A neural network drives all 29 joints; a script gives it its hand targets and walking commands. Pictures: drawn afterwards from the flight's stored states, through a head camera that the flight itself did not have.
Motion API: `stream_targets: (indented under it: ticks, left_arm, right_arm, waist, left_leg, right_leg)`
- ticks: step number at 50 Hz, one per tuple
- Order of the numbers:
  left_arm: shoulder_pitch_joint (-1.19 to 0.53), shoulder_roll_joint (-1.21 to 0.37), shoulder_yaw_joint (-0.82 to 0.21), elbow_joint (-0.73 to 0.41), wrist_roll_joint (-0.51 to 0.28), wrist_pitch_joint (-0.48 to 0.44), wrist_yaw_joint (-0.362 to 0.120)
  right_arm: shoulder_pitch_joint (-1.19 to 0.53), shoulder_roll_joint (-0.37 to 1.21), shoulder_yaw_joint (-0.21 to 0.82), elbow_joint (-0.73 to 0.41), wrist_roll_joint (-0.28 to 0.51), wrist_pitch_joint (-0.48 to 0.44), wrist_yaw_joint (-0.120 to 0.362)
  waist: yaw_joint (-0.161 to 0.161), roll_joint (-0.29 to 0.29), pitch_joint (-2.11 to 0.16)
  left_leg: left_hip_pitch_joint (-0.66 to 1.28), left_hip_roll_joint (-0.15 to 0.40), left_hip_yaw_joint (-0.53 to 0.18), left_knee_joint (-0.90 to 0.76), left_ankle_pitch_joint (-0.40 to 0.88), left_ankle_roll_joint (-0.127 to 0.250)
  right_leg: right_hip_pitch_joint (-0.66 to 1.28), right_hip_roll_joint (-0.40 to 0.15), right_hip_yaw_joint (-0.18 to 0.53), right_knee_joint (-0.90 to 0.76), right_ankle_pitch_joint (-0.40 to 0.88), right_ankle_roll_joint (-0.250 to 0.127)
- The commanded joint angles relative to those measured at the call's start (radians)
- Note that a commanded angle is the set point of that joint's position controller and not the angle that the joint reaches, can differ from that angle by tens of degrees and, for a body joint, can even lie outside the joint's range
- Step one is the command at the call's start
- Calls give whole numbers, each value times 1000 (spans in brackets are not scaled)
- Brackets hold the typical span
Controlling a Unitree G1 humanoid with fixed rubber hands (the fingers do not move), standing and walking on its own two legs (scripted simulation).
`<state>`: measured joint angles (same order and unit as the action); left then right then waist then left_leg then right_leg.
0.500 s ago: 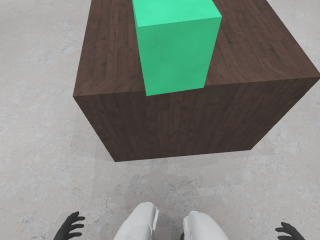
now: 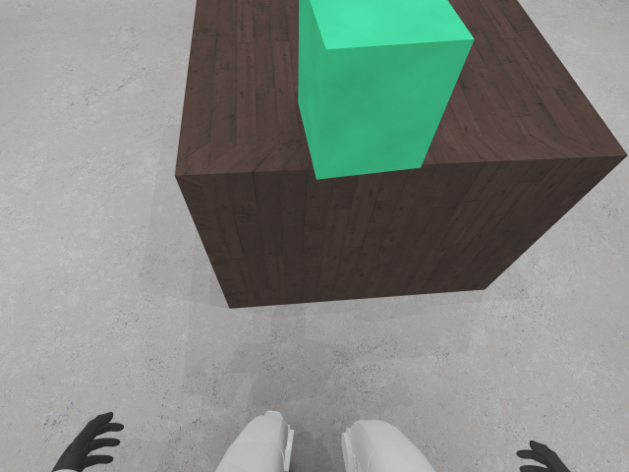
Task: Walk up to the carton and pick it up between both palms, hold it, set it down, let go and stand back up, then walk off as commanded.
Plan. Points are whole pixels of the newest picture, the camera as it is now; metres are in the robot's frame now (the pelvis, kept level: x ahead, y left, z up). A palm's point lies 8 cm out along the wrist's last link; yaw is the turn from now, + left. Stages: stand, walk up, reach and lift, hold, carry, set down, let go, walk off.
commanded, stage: walk off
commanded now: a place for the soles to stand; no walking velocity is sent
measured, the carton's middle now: (366, 78) +0.70 -0.04 +0.05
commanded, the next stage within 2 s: none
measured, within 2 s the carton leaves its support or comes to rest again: neither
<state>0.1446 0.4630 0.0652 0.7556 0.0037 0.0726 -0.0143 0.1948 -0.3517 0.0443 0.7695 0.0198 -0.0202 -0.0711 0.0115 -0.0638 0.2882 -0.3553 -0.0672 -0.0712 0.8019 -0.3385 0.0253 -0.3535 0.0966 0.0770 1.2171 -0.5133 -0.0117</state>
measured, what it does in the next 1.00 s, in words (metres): steps on the spot: right foot, then left foot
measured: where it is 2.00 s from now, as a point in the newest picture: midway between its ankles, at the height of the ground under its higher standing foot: outside the picture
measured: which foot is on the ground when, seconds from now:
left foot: down 0.00-0.22, up 0.24-0.74, down 0.76-1.00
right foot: up 0.00-0.18, down 0.20-1.00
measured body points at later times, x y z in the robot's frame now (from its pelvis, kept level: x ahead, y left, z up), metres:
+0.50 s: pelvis -0.07 -0.09 -0.01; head -0.04 -0.11 +0.43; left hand +0.05 +0.20 -0.11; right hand +0.01 -0.42 -0.14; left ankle -0.03 +0.09 -0.65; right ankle -0.04 -0.16 -0.70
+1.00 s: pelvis -0.08 -0.03 -0.01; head -0.04 -0.02 +0.44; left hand +0.04 +0.29 -0.12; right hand +0.00 -0.33 -0.13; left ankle -0.03 +0.11 -0.70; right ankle -0.07 -0.16 -0.70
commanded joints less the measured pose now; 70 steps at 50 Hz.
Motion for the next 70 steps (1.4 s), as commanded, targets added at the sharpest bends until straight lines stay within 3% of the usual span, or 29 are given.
stream_targets:
  ticks: [1,6,8,9,10,11,12,15,21,24,34,36,37,38,39,40,49,51,52,53,55,57,58,59,60,61,63,68,70]
  left_arm:
    - [62,160,91,-76,26,-33,5]
    - [94,151,103,-72,29,-52,1]
    - [188,144,111,-41,31,-58,-9]
    - [234,160,111,-1,29,-70,-2]
    - [225,220,125,-18,36,-79,1]
    - [160,271,126,-66,41,-80,4]
    - [112,276,130,-83,47,-69,5]
    - [7,191,103,-83,15,-78,31]
    - [47,181,115,-49,13,-97,36]
    - [38,162,102,-34,11,-110,31]
    - [48,191,104,-30,20,-101,29]
    - [4,187,102,-30,14,-96,25]
    - [-26,167,91,-38,4,-89,22]
    - [-29,125,72,-31,0,-80,23]
    - [-9,79,65,-36,-8,-74,21]
    - [-8,142,82,-25,-3,-68,28]
    - [77,112,76,10,-3,-107,13]
    - [136,180,93,10,21,-122,14]
    - [126,229,103,2,30,-128,19]
    - [118,231,99,-10,24,-128,16]
    - [62,190,85,-7,21,-123,11]
    - [-9,180,81,-26,20,-113,13]
    - [-32,142,70,-22,8,-108,11]
    - [-51,98,63,-35,4,-103,7]
    - [-20,68,51,-37,0,-87,5]
    - [-8,139,58,-8,-5,-80,14]
    - [26,164,75,-3,6,-84,11]
    - [93,121,66,24,0,-102,2]
    - [132,133,82,58,14,-111,-1]
  right_arm:
    - [152,-358,-180,-29,-21,-52,-29]
    - [111,-378,-178,-32,-36,-44,-23]
    - [54,-393,-171,-48,-34,-34,-11]
    - [20,-364,-157,-44,-16,-31,-4]
    - [77,-304,-144,-25,-17,-28,-10]
    - [26,-274,-138,-52,-7,-22,-20]
    - [2,-322,-149,-38,-33,-16,-26]
    - [40,-330,-154,25,-17,-13,-17]
    - [60,-329,-143,52,-25,-1,8]
    - [45,-325,-139,65,-28,-8,25]
    - [60,-303,-129,73,-33,-28,25]
    - [125,-287,-131,88,-38,-38,28]
    - [163,-316,-143,120,-43,-49,24]
    - [190,-344,-152,108,-54,-55,28]
    - [134,-417,-156,87,-55,-66,19]
    - [74,-442,-171,74,-58,-65,20]
    - [30,-336,-153,49,-40,-68,20]
    - [15,-292,-131,29,-27,-63,18]
    - [-9,-255,-119,18,-16,-57,13]
    - [-27,-263,-124,25,-25,-54,9]
    - [5,-274,-120,65,-28,-60,12]
    - [95,-276,-128,80,-20,-74,24]
    - [152,-267,-128,107,-21,-88,21]
    - [195,-297,-135,110,-37,-97,20]
    - [194,-369,-150,92,-58,-99,16]
    - [138,-412,-161,85,-49,-95,20]
    - [99,-404,-163,65,-51,-91,19]
    - [-4,-360,-150,48,-48,-75,27]
    - [-79,-324,-133,40,-40,-66,32]
  waist:
    - [-55,133,-313]
    - [-23,206,-316]
    - [25,225,-358]
    - [72,164,-421]
    - [73,-98,-435]
    - [76,-221,-401]
    - [81,-176,-358]
    - [11,-3,-217]
    - [41,-58,-196]
    - [49,-54,-217]
    - [49,-134,-239]
    - [-7,-133,-289]
    - [-38,-98,-303]
    - [-59,147,-300]
    - [-49,231,-309]
    - [-28,175,-258]
    - [29,175,-408]
    - [64,-14,-473]
    - [88,-102,-432]
    - [76,-81,-383]
    - [41,-76,-313]
    - [-23,-92,-291]
    - [-57,31,-292]
    - [-74,141,-323]
    - [-71,234,-356]
    - [-53,154,-331]
    - [-33,159,-309]
    - [7,212,-313]
    - [71,86,-316]
  left_leg:
    - [277,355,-533,-271,415,243]
    - [177,358,-441,-208,496,241]
    - [62,282,-318,-123,410,166]
    - [-34,201,-202,8,354,99]
    - [-242,27,-93,197,9,22]
    - [-372,-98,-46,333,-357,-29]
    - [-330,-63,-102,443,-314,3]
    - [-388,-25,-131,511,-178,-8]
    - [-396,-22,-129,416,-63,-26]
    - [-315,-1,-129,354,-54,-33]
    - [-175,49,-56,132,-288,-15]
    - [-19,65,-3,-36,-153,12]
    - [126,73,-53,-129,-43,30]
    - [183,152,-277,-277,32,75]
    - [129,343,-629,-396,22,175]
    - [26,384,-707,-404,-13,268]
    - [140,266,-366,-148,459,154]
    - [-117,117,-154,69,325,58]
    - [-201,3,-18,217,38,3]
    - [-233,-5,-31,250,-292,8]
    - [-211,41,-30,225,-337,7]
    - [-38,79,-3,-33,-148,21]
    - [95,82,-38,-166,90,39]
    - [216,163,-212,-274,233,70]
    - [227,336,-548,-391,252,137]
    - [164,367,-650,-399,163,200]
    - [123,355,-591,-387,77,235]
    - [7,294,-415,-344,12,176]
    - [-181,227,-276,-271,-100,110]
  right_leg:
    - [-232,-74,179,11,-78,8]
    - [-125,-154,66,-291,-94,-17]
    - [90,-143,21,-587,-26,-37]
    - [250,-149,24,-751,95,-40]
    - [376,-266,270,-804,223,-75]
    - [259,-409,491,-825,303,-148]
    - [138,-483,593,-852,207,-238]
    - [144,-332,378,-777,405,-74]
    - [192,-325,403,-884,-14,3]
    - [150,-328,413,-919,-173,-34]
    - [128,-385,354,-731,311,-191]
    - [72,-348,268,-634,369,-179]
    - [-66,-302,234,-562,329,-155]
    - [-158,-199,103,-363,322,-76]
    - [-205,-69,4,-233,33,0]
    - [-179,-77,60,-152,-139,-10]
    - [48,-130,-14,-556,128,-35]
    - [315,-255,242,-682,349,-119]
    - [292,-389,388,-751,414,-218]
    - [260,-441,449,-768,444,-259]
    - [176,-404,371,-737,465,-267]
    - [53,-352,275,-635,463,-230]
    - [-35,-292,189,-533,496,-175]
    - [-128,-185,43,-370,449,-89]
    - [-200,-106,-17,-257,90,-10]
    - [-194,-97,48,-231,-143,-2]
    - [-163,-118,46,-205,-127,-17]
    - [6,-140,2,-433,0,-18]
    - [203,-125,9,-605,49,-61]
